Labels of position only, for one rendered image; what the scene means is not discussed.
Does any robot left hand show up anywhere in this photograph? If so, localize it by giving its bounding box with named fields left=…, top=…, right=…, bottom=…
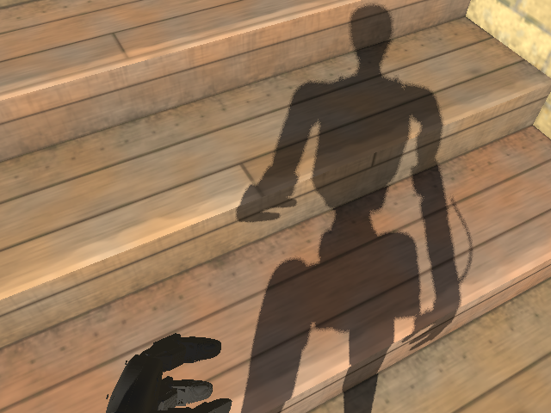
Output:
left=106, top=333, right=232, bottom=413

